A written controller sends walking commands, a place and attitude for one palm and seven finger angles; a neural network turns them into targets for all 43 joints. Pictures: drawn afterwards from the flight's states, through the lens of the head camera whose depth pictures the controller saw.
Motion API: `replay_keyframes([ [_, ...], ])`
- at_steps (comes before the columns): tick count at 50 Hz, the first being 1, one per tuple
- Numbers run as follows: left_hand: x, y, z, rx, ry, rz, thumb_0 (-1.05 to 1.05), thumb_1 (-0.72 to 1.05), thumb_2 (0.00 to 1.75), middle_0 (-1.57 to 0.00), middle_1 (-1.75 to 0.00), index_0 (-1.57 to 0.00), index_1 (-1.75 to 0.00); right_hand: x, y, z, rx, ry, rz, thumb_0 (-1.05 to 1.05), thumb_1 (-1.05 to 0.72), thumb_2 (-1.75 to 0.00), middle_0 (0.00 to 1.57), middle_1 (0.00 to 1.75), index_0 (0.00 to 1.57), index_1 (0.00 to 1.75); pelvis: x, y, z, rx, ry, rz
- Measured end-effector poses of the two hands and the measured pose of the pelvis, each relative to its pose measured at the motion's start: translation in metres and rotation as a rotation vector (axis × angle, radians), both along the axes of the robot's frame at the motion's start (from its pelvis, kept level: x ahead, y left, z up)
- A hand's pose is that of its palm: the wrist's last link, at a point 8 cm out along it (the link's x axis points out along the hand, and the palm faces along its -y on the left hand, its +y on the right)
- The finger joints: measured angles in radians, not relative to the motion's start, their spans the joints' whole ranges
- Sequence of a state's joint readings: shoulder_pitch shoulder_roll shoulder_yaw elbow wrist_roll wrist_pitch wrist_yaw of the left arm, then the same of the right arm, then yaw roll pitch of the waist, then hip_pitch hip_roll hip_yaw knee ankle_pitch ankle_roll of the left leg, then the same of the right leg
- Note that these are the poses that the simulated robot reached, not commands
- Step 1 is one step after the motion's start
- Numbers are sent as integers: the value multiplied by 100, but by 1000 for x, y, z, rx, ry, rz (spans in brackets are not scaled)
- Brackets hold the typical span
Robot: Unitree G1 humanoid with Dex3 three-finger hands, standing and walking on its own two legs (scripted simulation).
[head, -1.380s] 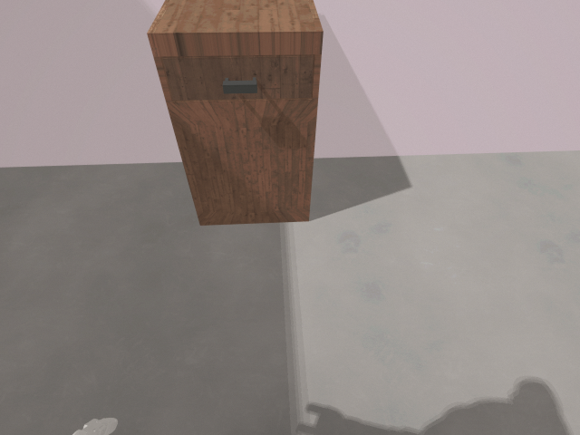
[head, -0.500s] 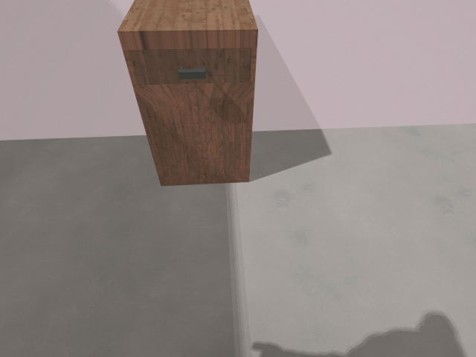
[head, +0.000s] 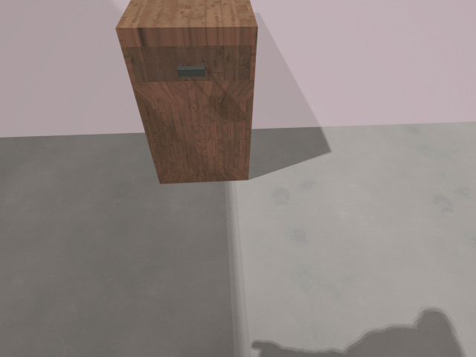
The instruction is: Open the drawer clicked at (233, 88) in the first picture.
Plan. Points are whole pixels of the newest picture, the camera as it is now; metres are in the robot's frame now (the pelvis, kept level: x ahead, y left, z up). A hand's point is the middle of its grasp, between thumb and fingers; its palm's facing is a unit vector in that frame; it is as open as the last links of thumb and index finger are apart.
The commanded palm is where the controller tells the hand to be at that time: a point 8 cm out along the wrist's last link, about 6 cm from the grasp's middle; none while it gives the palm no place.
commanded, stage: look at it before walking up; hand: left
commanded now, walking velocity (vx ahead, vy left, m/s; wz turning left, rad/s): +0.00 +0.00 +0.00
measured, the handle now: (191, 68) +1.11 +0.25 -0.07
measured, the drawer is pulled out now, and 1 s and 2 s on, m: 0.00 0.00 0.00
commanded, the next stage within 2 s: walk to a spot facing it in 0.26 s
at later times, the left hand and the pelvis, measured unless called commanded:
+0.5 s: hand out of the picture +0.07 +0.24 -0.16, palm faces -0.03 -0.95 -0.31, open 7.4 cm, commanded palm none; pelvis +0.01 +0.00 +0.00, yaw -1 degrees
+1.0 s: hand (178, 305) +0.27 +0.15 -0.20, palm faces -0.16 -0.96 -0.24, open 7.3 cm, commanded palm none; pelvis +0.16 -0.04 -0.04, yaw -11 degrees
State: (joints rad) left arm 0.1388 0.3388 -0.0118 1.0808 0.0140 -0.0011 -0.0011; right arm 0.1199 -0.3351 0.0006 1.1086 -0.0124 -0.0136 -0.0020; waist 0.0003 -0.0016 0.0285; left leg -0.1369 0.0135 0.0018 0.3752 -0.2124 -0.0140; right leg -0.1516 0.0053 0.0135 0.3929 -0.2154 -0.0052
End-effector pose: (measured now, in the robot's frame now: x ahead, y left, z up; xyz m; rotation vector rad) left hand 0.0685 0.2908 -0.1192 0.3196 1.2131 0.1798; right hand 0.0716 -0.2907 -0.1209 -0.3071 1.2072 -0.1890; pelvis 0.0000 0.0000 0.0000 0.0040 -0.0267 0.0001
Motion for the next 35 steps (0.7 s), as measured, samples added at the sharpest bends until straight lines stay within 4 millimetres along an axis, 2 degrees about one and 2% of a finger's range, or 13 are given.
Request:
replay_keyframes([
  [14, 3, 1, 2, 5, -6, 1, 1, 90, 90, -20, -30, -21, -30, 8, 0, 2, 0, -16, 3, 1, -90, -89, 20, 30, 21, 30, 3, 0, 1, 0, -4, -2],
  [22, 3, -1, 0, 3, -4, 6, 1, 90, 90, -20, -30, -21, -30, 7, 3, 0, 4, -12, 1, 1, -91, -89, 20, 30, 20, 30, 4, 0, 0, -1, -2, -8],
  [29, -18, -24, -24, -83, 93, 28, 0, 90, 90, -20, -30, -20, -30, -16, 28, -19, 60, 57, -49, 1, -91, -89, 20, 30, 20, 30, 26, 4, -9, -13, 13, -40],
  [35, -34, -42, -48, -163, 234, 48, 0, 90, 90, -20, -30, -21, -30, -41, 58, -32, 92, 138, -148, 1, -91, -89, 20, 30, 20, 30, 59, 13, -20, -10, 24, -84],
])
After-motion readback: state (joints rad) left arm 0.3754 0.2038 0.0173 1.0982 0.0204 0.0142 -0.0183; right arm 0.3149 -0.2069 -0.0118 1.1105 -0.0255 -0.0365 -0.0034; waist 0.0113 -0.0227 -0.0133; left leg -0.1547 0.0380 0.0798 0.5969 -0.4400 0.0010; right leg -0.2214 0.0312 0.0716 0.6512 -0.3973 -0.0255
